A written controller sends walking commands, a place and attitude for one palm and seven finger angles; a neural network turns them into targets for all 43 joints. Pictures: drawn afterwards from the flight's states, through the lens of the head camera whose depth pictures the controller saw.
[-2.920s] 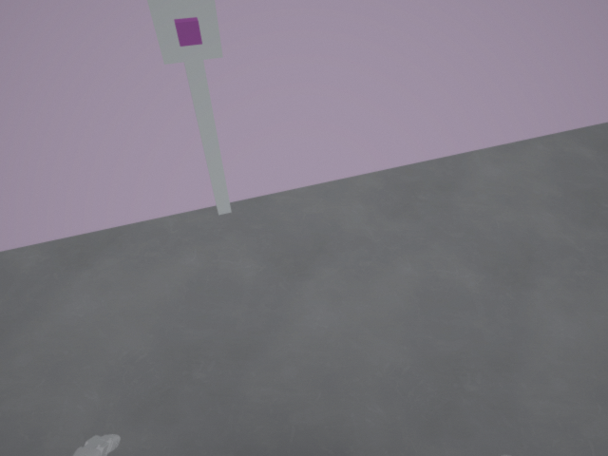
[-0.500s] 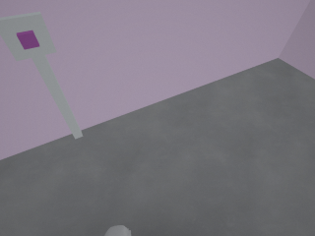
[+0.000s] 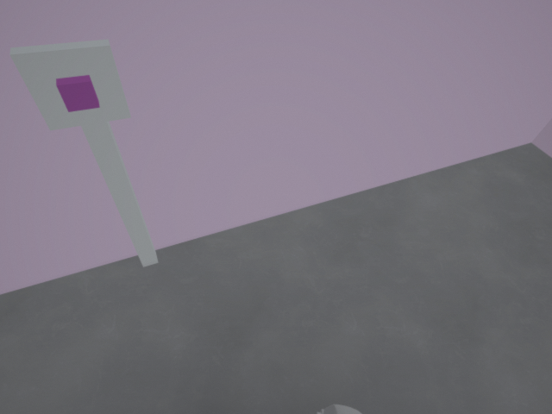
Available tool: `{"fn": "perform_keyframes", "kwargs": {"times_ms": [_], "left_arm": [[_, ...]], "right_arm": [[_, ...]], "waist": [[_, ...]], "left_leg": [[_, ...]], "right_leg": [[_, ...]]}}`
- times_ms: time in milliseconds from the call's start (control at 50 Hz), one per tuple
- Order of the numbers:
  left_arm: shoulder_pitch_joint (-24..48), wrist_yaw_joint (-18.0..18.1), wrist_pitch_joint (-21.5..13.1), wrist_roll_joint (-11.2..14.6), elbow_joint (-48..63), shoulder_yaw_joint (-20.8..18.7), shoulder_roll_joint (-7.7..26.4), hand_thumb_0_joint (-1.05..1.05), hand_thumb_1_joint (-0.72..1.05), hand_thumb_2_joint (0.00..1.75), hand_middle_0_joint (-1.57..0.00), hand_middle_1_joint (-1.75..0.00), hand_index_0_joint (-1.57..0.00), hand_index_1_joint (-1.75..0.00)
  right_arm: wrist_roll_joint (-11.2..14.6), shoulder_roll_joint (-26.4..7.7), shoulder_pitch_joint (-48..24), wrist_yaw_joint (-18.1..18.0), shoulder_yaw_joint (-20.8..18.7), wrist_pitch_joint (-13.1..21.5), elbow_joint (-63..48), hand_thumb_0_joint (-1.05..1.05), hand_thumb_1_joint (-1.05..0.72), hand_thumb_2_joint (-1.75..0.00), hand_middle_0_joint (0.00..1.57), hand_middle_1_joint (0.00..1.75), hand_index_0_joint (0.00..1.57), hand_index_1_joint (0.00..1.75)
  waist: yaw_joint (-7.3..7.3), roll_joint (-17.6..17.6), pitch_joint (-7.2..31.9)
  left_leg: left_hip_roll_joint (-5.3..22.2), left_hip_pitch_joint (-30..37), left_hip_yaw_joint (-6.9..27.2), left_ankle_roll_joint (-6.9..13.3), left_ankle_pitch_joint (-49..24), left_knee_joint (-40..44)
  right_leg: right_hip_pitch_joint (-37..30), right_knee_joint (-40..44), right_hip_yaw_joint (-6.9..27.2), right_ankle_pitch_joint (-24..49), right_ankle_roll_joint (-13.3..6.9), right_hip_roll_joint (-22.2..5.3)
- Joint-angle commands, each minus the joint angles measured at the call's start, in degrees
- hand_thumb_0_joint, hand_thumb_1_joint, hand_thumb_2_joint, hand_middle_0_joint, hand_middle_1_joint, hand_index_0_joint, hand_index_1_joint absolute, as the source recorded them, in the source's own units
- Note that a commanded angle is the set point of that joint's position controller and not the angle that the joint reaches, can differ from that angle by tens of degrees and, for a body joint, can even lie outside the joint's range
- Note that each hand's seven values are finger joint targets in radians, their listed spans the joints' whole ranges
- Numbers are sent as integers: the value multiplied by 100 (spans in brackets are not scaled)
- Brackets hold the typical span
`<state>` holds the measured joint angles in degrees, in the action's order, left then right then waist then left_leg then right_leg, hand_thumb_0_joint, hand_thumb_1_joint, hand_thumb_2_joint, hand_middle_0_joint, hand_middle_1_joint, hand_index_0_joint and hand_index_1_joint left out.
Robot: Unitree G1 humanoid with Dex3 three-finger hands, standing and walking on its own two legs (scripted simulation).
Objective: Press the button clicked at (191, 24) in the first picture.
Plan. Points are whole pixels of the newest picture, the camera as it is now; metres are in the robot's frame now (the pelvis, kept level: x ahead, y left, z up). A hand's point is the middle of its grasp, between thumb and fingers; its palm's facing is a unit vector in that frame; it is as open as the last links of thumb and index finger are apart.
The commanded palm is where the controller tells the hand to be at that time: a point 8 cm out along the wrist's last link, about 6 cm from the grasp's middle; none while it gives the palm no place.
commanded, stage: turn to face it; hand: left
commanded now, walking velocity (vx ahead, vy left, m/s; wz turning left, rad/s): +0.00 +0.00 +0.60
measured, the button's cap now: (78, 92) +0.70 +0.49 +0.04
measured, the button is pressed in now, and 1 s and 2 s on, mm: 0 0 0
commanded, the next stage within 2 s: take the last steps up to it in 0.62 s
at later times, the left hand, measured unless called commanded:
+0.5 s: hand out of the picture +0.13 +0.15 -0.15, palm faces +0.28 -0.93 -0.24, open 7.3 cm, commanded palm none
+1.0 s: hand out of the picture +0.00 +0.19 -0.17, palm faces +0.41 -0.89 -0.21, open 7.4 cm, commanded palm none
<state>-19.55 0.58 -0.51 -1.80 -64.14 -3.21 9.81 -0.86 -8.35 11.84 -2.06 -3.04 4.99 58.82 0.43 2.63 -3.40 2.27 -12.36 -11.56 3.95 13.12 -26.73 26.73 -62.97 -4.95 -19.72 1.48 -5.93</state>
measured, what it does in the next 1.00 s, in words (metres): steps on the spot, turning left: right foot, then left foot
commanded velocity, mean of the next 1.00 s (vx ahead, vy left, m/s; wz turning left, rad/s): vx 0.09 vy -0.01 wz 0.30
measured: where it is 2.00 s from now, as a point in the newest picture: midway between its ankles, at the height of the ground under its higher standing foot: (230, 382)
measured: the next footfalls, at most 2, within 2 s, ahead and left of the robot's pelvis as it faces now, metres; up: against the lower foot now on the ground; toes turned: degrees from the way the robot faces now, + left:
right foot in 0.28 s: +0.15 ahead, -0.13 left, +0.00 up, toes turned +2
left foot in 0.70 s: +0.08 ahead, +0.11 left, +0.00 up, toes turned +26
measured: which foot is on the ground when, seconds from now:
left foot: down 0.00-0.28, up 0.30-0.68, down 0.70-1.00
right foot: up 0.00-0.26, down 0.28-0.70, up 0.72-1.00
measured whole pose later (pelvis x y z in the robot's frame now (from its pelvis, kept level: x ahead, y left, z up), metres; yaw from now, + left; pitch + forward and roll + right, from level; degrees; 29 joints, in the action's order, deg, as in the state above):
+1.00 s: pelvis +0.08 +0.01 +0.00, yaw +23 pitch -1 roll +0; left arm -16.9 -0.2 1.8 -1.9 -60.6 -2.4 12.3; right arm -1.2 -9.4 13.2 -1.2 -2.0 1.4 58.0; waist 0.4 1.3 -1.2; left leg -1.4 -9.5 -4.0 3.3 11.6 -21.7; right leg 22.1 -52.8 -3.5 -22.2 3.1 -5.2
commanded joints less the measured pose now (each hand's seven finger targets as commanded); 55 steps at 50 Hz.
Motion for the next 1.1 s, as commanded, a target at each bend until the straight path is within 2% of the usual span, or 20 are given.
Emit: {"fn": "perform_keyframes", "kwargs": {"times_ms": [0, 120, 200, 220, 240, 260, 280, 340, 400, 560, 620, 640, 660, 680, 700, 740, 820, 980, 1040, 1080], "left_arm": [[-131, 5, -6, 27, 416, -3, 2, 0, 90, 90, -20, -30, -20, -30], [784, 52, 78, 86, 951, -81, 240, 0, 90, 90, -20, -30, -20, -30], [627, 83, 20, 123, 1083, -126, 326, 0, 90, 90, -20, -30, -20, -30], [360, 97, -31, 119, 1041, -149, 462, 0, 90, 90, -20, -30, -20, -30], [113, 147, -110, 56, 1009, -213, 888, 0, 90, 90, -20, -30, -20, -30], [-50, 181, -120, 33, 1033, -300, 1358, 0, 90, 90, -20, -30, -20, -30], [-5, 184, -119, 83, 1107, -298, 1302, 0, 90, 90, -20, -30, -20, -30], [674, 190, -87, 92, 1269, -138, 815, 0, 90, 90, -20, -30, -20, -30], [728, 203, -93, 52, 1288, -119, 756, 0, 90, 90, -20, -30, -20, -30], [392, 155, -2, -27, 1139, -230, 1150, 0, 90, 90, -20, -30, -20, -30], [433, 126, 53, 19, 1087, -253, 1272, 0, 90, 90, -20, -30, -20, -30], [441, 109, 86, 64, 1083, -241, 1230, 0, 90, 90, -20, -30, -20, -30], [347, 85, 122, 95, 1165, -205, 991, 0, 90, 90, -20, -30, -20, -30], [467, 66, 152, 116, 1379, -101, 666, 0, 90, 90, -20, -30, -20, -30], [721, 130, 242, 48, 1342, -75, 799, 0, 90, 90, -20, -30, -20, -30], [725, 49, 236, 59, 1143, -121, 803, 0, 90, 90, -20, -30, -20, -30], [298, -82, 136, 5, 792, -44, 700, 0, 90, 90, -20, -30, -20, -30], [702, -104, 41, 9, 814, 45, 462, 0, 90, 90, -20, -30, -20, -30], [663, -116, 7, 21, 794, 52, 326, 0, 90, 90, -20, -30, -20, -30], [303, -117, -42, 30, 663, 23, 309, 0, 90, 90, -20, -30, -20, -30]], "right_arm": [[3, -681, 656, 43, -21, -92, 74, 0, -90, -90, 20, 30, 20, 30], [-53, -945, 730, 84, -161, -344, 43, 0, -90, -90, 20, 30, 20, 30], [-53, -1009, 542, 81, -227, -457, -82, 0, -90, -90, 20, 30, 20, 30], [-20, -971, 492, 102, -227, -464, -131, 0, -90, -90, 20, 30, 20, 30], [41, -654, 703, 141, -198, -455, -197, 0, -90, -90, 20, 30, 20, 30], [31, -381, 863, 149, -170, -477, -365, 0, -90, -90, 20, 30, 20, 30], [6, -660, 766, 116, -228, -575, -360, 0, -90, -90, 20, 30, 20, 30], [-42, -536, 497, 206, -234, -694, -258, 0, -90, -90, 20, 30, 20, 30], [-43, -475, 449, 254, -210, -769, -288, 0, -90, -90, 20, 30, 20, 30], [15, -551, -375, 282, -101, -730, -674, 0, -90, -90, 20, 30, 20, 30], [8, -698, -157, 262, -78, -665, -655, 0, -90, -90, 20, 30, 20, 30], [-1, -856, 17, 268, -109, -628, -610, 0, -90, -90, 20, 30, 20, 30], [-34, -1338, 199, 259, -192, -575, -624, 0, -90, -90, 20, 30, 20, 30], [-56, -1830, 376, 233, -276, -575, -659, 0, -90, -90, 20, 30, 20, 30], [-58, -1790, 407, 148, -269, -576, -551, 0, -90, -90, 20, 30, 20, 30], [-60, -1504, -102, 88, -158, -558, -615, 0, -90, -90, 20, 30, 20, 30], [-22, -1222, 18, 85, -62, -389, -511, 0, -90, -90, 20, 30, 20, 30], [-55, -1043, 767, 68, -124, -306, -60, 0, -90, -90, 20, 30, 20, 30], [-75, -1085, 729, 82, -140, -320, 23, 0, -90, -90, 20, 30, 20, 30], [-65, -1038, 621, 90, -122, -324, 90, 0, -90, -90, 20, 30, 20, 30]], "waist": [[50, -878, 291], [-139, -1160, 181], [51, -1093, 303], [188, -803, 427], [221, 352, 782], [195, 1534, 913], [250, 1230, 1036], [-28, 507, 300], [-104, 642, 187], [155, 848, 323], [-16, 692, 508], [-151, 333, 581], [-227, -917, 793], [-325, -2173, 613], [-442, -1794, 667], [-210, -1397, 369], [-113, -1089, 376], [-300, -899, -44], [-225, -985, -168], [-3, -859, -60]], "left_leg": [[1273, 231, 1120, 543, -3211, 1091], [1238, 279, 1671, 584, -2690, 779], [1085, -23, 2033, 373, -2332, 218], [850, -301, 1872, 124, -1732, -213], [288, -1153, 1333, -255, -363, -1252], [-373, -1990, 847, -565, 2140, -2576], [-102, -1753, 1261, -569, 2266, -3374], [149, -1911, 1191, -673, 1328, -4361], [157, -1774, 1075, -739, 1024, -4054], [57, -1085, 645, -675, 1261, -1963], [-38, -184, 427, -603, 424, -671], [57, 427, 493, -545, -216, 47], [898, 1082, 1565, -249, -1132, 525], [2117, 1056, 2939, 504, -2813, 866], [2143, 678, 2938, 713, -2454, 989], [1668, 396, 2572, 635, -919, 1142], [1150, 635, 2055, 460, -57, 1419], [1309, 685, 2420, 683, 833, 1722], [1267, 213, 2411, 619, 1255, 1699], [1162, -230, 2265, 490, 1402, 1409]], "right_leg": [[-62, 809, 61, 310, 205, -72], [-163, 1771, -11, 34, 288, 140], [-1123, 3093, -37, 487, 215, 323], [-1765, 3852, 29, 1201, 207, 160], [-2887, 4213, 961, 2279, -50, -880], [-3266, 4281, 1910, 3927, -649, -2249], [-2694, 4367, 1760, 3746, -954, -2317], [-1816, 4422, 807, 2874, -834, -1617], [-1612, 4491, 262, 2677, -774, -1413], [-1867, 4145, 63, 2875, -894, -1503], [-1646, 3659, -173, 2596, -609, -1354], [-1298, 3260, -369, 2173, -365, -1220], [-608, 2322, -632, 949, -31, -722], [279, 1226, -586, -1575, 288, -138], [111, 504, 67, -1730, 213, -107], [328, 7, 333, -953, 170, -90], [296, 261, 201, -212, 180, -11], [183, 1640, 161, -341, 109, -14], [-386, 2299, 41, -334, 44, 104], [-1218, 2981, -21, -28, 7, 247]]}}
